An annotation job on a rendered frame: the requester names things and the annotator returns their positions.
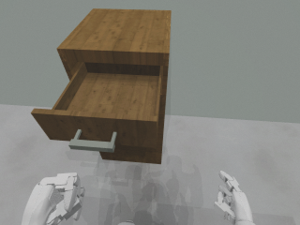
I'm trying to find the robot right hand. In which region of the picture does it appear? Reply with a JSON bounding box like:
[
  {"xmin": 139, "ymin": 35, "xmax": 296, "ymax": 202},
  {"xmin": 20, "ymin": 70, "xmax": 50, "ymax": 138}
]
[{"xmin": 214, "ymin": 171, "xmax": 253, "ymax": 225}]

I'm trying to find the robot left hand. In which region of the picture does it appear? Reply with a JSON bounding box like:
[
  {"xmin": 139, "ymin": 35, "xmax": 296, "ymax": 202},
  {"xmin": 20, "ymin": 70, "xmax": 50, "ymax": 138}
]
[{"xmin": 21, "ymin": 172, "xmax": 85, "ymax": 225}]

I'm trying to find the cabinet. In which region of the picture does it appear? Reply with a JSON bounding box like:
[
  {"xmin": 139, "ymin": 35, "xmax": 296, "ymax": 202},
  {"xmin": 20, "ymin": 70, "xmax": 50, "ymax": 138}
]
[{"xmin": 56, "ymin": 8, "xmax": 172, "ymax": 164}]

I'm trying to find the handle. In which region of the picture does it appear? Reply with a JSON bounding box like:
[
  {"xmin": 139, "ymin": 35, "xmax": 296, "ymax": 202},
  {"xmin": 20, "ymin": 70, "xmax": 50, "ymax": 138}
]
[{"xmin": 68, "ymin": 129, "xmax": 117, "ymax": 153}]

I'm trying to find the drawer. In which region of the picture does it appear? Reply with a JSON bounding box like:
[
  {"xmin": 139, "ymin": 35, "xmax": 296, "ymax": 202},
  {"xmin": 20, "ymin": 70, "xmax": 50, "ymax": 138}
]
[{"xmin": 31, "ymin": 62, "xmax": 163, "ymax": 148}]

